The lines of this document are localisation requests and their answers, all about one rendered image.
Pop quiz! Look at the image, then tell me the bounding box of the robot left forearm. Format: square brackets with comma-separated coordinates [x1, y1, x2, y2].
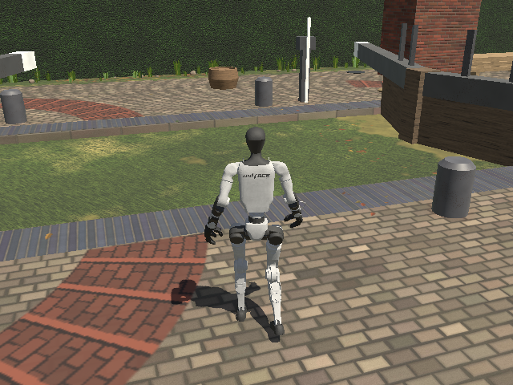
[207, 195, 224, 229]

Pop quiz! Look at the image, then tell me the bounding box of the right robot upper arm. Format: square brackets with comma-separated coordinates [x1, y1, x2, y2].
[273, 161, 296, 205]

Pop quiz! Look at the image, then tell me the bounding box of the left robot hand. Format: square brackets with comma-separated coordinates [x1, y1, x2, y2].
[204, 225, 223, 245]

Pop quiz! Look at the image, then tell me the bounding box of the right robot hand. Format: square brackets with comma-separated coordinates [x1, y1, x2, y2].
[284, 214, 303, 228]

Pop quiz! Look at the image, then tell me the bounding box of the robot torso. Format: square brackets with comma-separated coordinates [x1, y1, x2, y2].
[237, 158, 275, 241]

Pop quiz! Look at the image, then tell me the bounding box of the robot right forearm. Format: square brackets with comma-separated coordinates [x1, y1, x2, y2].
[288, 192, 301, 217]

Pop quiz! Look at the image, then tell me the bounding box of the left robot upper arm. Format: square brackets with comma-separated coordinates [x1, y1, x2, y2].
[217, 162, 240, 208]

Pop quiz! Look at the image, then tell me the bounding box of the left robot foot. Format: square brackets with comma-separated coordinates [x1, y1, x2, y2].
[236, 302, 248, 322]

